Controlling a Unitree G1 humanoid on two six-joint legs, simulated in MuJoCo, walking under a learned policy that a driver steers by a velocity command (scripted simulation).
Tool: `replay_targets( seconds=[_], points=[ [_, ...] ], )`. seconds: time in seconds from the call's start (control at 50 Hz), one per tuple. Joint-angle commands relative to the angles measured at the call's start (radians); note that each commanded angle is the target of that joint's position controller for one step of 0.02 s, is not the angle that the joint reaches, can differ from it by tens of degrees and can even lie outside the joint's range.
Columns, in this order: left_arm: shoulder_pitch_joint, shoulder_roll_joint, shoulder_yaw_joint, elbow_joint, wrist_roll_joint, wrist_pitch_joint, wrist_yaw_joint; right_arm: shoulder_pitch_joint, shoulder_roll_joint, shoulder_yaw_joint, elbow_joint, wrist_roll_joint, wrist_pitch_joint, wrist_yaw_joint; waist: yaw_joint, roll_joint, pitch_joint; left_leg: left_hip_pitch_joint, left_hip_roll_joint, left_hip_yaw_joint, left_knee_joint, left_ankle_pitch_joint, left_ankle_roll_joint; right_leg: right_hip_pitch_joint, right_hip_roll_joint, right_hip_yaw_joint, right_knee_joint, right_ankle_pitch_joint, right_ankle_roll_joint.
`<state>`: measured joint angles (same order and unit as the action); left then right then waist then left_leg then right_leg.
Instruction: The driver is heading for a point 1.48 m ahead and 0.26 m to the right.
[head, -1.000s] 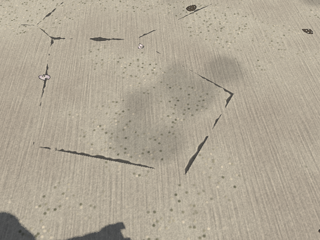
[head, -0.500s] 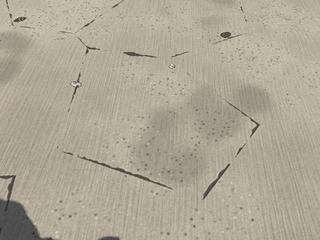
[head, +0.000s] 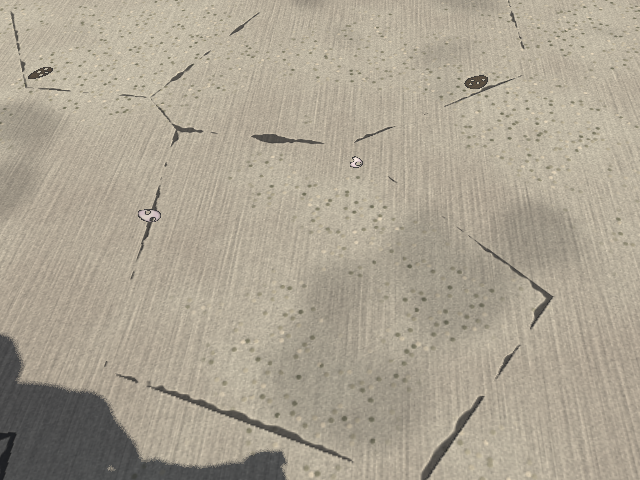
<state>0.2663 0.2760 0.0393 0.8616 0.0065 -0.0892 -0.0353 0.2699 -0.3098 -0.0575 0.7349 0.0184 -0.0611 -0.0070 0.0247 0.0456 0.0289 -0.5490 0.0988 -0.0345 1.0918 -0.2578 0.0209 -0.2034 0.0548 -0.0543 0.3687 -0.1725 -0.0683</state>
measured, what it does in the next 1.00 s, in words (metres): walks ahead: left foot, then right foot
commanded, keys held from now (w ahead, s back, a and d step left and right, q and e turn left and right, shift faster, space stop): w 1.00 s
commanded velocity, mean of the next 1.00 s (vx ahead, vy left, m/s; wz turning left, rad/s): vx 0.49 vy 0.00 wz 0.00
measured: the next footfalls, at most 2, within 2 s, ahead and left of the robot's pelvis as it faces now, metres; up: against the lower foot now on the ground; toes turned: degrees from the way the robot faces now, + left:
left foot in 0.34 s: +0.39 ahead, +0.14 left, +0.00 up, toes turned +2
right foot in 0.84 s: +0.68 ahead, -0.11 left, +0.00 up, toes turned -2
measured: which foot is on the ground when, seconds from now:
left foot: up 0.00-0.32, down 0.34-0.84, up 0.86-1.00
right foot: down 0.00-0.36, up 0.38-0.82, down 0.84-1.00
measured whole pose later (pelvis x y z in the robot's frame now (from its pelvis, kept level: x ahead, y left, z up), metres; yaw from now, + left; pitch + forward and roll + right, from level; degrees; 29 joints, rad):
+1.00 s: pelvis +0.59 -0.02 -0.01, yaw +0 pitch +1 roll +0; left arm 0.21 0.28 0.04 0.81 0.00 -0.08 -0.03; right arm 0.28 -0.30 -0.05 0.84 0.02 -0.08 0.00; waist 0.00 0.03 0.04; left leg -0.42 0.05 -0.03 1.14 -0.36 0.03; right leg -0.32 0.04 -0.05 0.45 -0.16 -0.06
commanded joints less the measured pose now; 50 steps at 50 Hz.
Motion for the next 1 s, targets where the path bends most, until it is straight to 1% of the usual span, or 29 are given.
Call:
replay_targets(
  seconds=[0.02, 0.12, 0.22, 0.28, 0.3, 0.32, 0.34, 0.36, 0.38, 0.4, 0.42, 0.44, 0.46, 0.5, 0.54, 0.6, 0.66, 0.76, 0.8, 0.82, 0.84, 0.86, 0.88, 0.9, 0.92, 0.94, 0.96, 0.98, 1.0],
  points=[
    [-0.047, 0.150, 0.033, -0.057, -0.006, -0.026, 0.011, 0.006, -0.067, -0.019, -0.061, -0.012, 0.000, -0.005, -0.029, -0.104, 0.021, -0.135, 0.060, -0.037, -0.081, 0.118, -0.030, 0.032, -0.270, 0.257, -0.272, 0.039, -0.176],
    [0.035, 0.170, 0.033, -0.028, -0.017, -0.014, 0.028, -0.174, -0.019, 0.001, -0.104, -0.011, -0.028, 0.012, 0.036, -0.084, 0.045, -0.103, 0.017, 0.025, -0.415, 0.368, -0.039, 0.075, -0.215, 0.124, -0.274, 0.187, -0.129],
    [0.138, 0.181, 0.036, 0.017, -0.025, 0.018, 0.033, -0.311, -0.016, 0.008, -0.156, 0.000, -0.043, 0.047, 0.076, -0.080, 0.076, -0.132, -0.023, 0.035, -0.569, 0.357, -0.009, 0.241, -0.277, 0.129, -0.216, 0.255, -0.127],
    [0.132, 0.203, 0.045, 0.022, -0.026, 0.035, 0.040, -0.278, -0.051, -0.003, -0.160, -0.002, -0.044, 0.058, 0.026, -0.113, 0.031, -0.058, -0.060, 0.047, -0.601, 0.235, 0.034, 0.336, -0.308, 0.132, -0.110, 0.497, -0.102],
    [0.120, 0.216, 0.049, 0.019, -0.024, 0.040, 0.043, -0.213, -0.078, -0.016, -0.146, -0.004, -0.042, 0.055, -0.015, -0.134, -0.021, 0.040, -0.092, 0.070, -0.597, 0.192, 0.055, 0.349, -0.300, 0.123, -0.026, 0.679, -0.092],
    [0.098, 0.212, 0.046, 0.014, -0.021, 0.048, 0.045, -0.072, -0.116, -0.037, -0.107, -0.005, -0.040, 0.047, -0.098, -0.127, -0.115, 0.237, -0.121, 0.099, -0.624, 0.217, 0.087, 0.318, -0.261, 0.088, 0.144, 0.800, -0.068],
    [0.094, 0.182, 0.031, -0.006, -0.007, 0.047, 0.048, 0.101, -0.164, -0.054, -0.067, -0.013, -0.035, 0.035, -0.172, -0.097, -0.252, 0.555, -0.023, 0.005, -0.570, 0.249, 0.137, 0.135, -0.221, 0.069, 0.391, 0.640, -0.039],
    [0.229, 0.049, -0.009, -0.033, -0.001, 0.024, 0.037, 0.190, -0.271, -0.079, -0.048, -0.031, -0.032, 0.031, -0.116, 0.145, -0.416, 0.978, 0.254, -0.480, -0.591, 0.095, 0.311, -0.300, -0.041, 0.043, 0.806, 0.081, 0.034],
    [0.201, 0.096, -0.003, -0.010, -0.016, -0.001, 0.027, 0.214, -0.178, -0.057, -0.040, -0.017, -0.029, 0.032, -0.147, 0.170, -0.482, 1.020, 0.309, -0.729, -0.744, -0.008, 0.342, -0.449, 0.007, 0.183, 0.941, -0.394, 0.033],
    [0.092, 0.181, 0.021, -0.047, -0.048, -0.015, 0.019, 0.133, -0.132, -0.038, -0.045, -0.012, -0.028, 0.028, -0.143, 0.111, -0.292, 0.886, 0.267, -0.569, -0.773, -0.045, 0.280, -0.538, -0.062, 0.185, 0.987, -0.352, 0.021],
    [0.020, 0.176, 0.019, -0.069, -0.053, -0.023, 0.019, 0.059, -0.111, -0.030, -0.052, -0.011, -0.026, 0.026, -0.114, 0.039, -0.177, 0.723, 0.226, -0.432, -0.800, 0.020, 0.248, -0.534, -0.116, 0.149, 0.938, -0.260, 0.016],
    [-0.012, 0.161, 0.020, -0.074, -0.037, -0.021, 0.022, 0.006, -0.087, -0.022, -0.053, -0.015, -0.026, 0.029, -0.082, -0.014, -0.094, 0.581, 0.183, -0.337, -0.837, 0.109, 0.232, -0.507, -0.151, 0.129, 0.865, -0.199, 0.024],
    [0.006, 0.149, 0.024, -0.070, -0.026, -0.011, 0.024, -0.025, -0.068, -0.015, -0.055, -0.026, -0.032, 0.032, -0.044, 0.000, -0.059, 0.483, 0.153, -0.275, -0.877, 0.167, 0.222, -0.446, -0.181, 0.133, 0.818, -0.148, 0.032],
    [0.057, 0.106, 0.015, -0.054, -0.022, 0.011, 0.025, -0.048, -0.073, -0.019, -0.046, -0.021, -0.044, 0.036, -0.005, 0.027, -0.052, 0.393, 0.134, -0.207, -0.929, 0.245, 0.240, -0.375, -0.196, 0.124, 0.763, -0.123, 0.059],
    [0.019, 0.091, 0.011, -0.068, -0.015, 0.026, 0.032, -0.046, -0.089, -0.024, -0.024, -0.017, -0.053, 0.034, 0.003, 0.017, -0.020, 0.345, 0.116, -0.136, -0.965, 0.281, 0.240, -0.398, -0.205, 0.113, 0.683, -0.065, 0.082],
    [-0.093, 0.078, 0.005, -0.104, -0.006, 0.021, 0.028, -0.011, -0.111, -0.029, 0.003, -0.015, -0.049, 0.022, -0.028, 0.006, 0.012, 0.350, 0.079, -0.052, -0.983, 0.309, 0.216, -0.421, -0.198, 0.096, 0.467, 0.130, 0.098],
    [-0.209, 0.060, -0.003, -0.133, -0.012, 0.007, 0.015, 0.042, -0.137, -0.034, 0.032, -0.007, -0.042, 0.014, -0.076, 0.003, 0.027, 0.368, 0.064, -0.008, -0.985, 0.271, 0.187, -0.366, -0.155, 0.060, 0.272, 0.283, 0.093],
    [-0.294, 0.092, 0.006, -0.178, -0.019, -0.003, -0.007, 0.099, -0.156, -0.044, 0.084, 0.006, -0.015, 0.006, -0.084, 0.013, 0.041, 0.555, 0.150, -0.045, -0.907, 0.288, 0.163, -0.404, -0.137, 0.087, 0.153, 0.209, 0.044],
    [-0.251, 0.113, 0.015, -0.172, -0.018, -0.005, -0.011, 0.089, -0.165, -0.048, 0.093, 0.006, -0.002, 0.000, -0.050, 0.029, 0.014, 0.606, 0.164, -0.050, -0.838, 0.412, 0.142, -0.339, -0.117, 0.069, 0.135, 0.126, 0.018],
    [-0.170, 0.135, 0.028, -0.151, -0.016, -0.007, -0.009, 0.068, -0.169, -0.048, 0.092, 0.005, 0.005, -0.002, 0.000, 0.032, -0.034, 0.604, 0.140, -0.026, -0.737, 0.565, 0.123, -0.220, -0.085, 0.036, 0.114, 0.109, -0.003],
    [-0.018, 0.181, 0.054, -0.105, -0.015, -0.005, 0.000, 0.073, -0.141, -0.036, 0.090, -0.003, 0.011, -0.005, 0.066, 0.012, -0.136, 0.546, 0.084, 0.015, -0.547, 0.626, 0.094, -0.001, -0.073, 0.022, 0.119, 0.120, -0.033],
    [0.152, 0.258, 0.075, -0.077, -0.007, 0.000, 0.010, 0.101, -0.084, -0.010, 0.065, -0.029, 0.011, -0.008, 0.113, -0.121, -0.294, 0.350, 0.015, 0.066, -0.219, 0.343, 0.054, 0.292, -0.260, 0.238, 0.152, 0.148, -0.096],
    [0.175, 0.313, 0.085, -0.058, -0.008, 0.005, 0.003, 0.232, 0.025, 0.019, 0.057, -0.016, -0.011, 0.003, 0.032, -0.391, -0.390, -0.040, -0.171, 0.017, 0.085, -0.299, -0.002, 0.574, -0.434, 0.723, 0.008, -0.125, -0.254],
    [0.154, 0.205, 0.058, -0.074, -0.023, 0.002, 0.001, 0.158, -0.091, -0.003, 0.070, 0.006, -0.031, 0.009, 0.081, -0.257, -0.337, -0.157, -0.121, -0.103, 0.190, -0.332, 0.010, 0.547, -0.417, 0.759, -0.066, -0.272, -0.225],
    [0.087, 0.168, 0.046, -0.085, -0.019, 0.000, 0.004, 0.062, -0.135, -0.016, 0.041, 0.027, -0.044, 0.013, 0.075, -0.200, -0.203, -0.212, -0.073, -0.081, 0.192, -0.240, 0.026, 0.432, -0.391, 0.614, -0.082, -0.232, -0.184],
    [0.023, 0.156, 0.041, -0.097, -0.011, -0.001, 0.006, 0.011, -0.124, -0.013, 0.029, 0.019, -0.049, 0.008, 0.048, -0.114, -0.135, -0.185, -0.022, -0.052, 0.151, -0.147, 0.026, 0.306, -0.357, 0.514, -0.097, -0.116, -0.166],
    [-0.019, 0.131, 0.035, -0.102, -0.004, -0.002, 0.005, -0.015, -0.115, -0.017, 0.026, 0.001, -0.046, 0.004, 0.024, -0.087, -0.079, -0.157, 0.007, -0.044, 0.095, -0.087, 0.019, 0.203, -0.326, 0.439, -0.124, -0.007, -0.163],
    [-0.037, 0.120, 0.030, -0.104, 0.008, -0.006, 0.005, 0.005, -0.103, -0.018, 0.028, -0.003, -0.039, 0.006, -0.006, -0.123, -0.078, -0.094, 0.031, -0.052, 0.069, -0.048, 0.014, 0.137, -0.311, 0.397, -0.144, 0.073, -0.164],
    [-0.042, 0.112, 0.030, -0.101, 0.006, -0.011, 0.004, 0.024, -0.087, -0.016, 0.035, -0.004, -0.030, 0.006, -0.020, -0.126, -0.078, -0.060, 0.038, -0.051, 0.043, -0.035, 0.007, 0.108, -0.297, 0.360, -0.168, 0.120, -0.170]
  ],
)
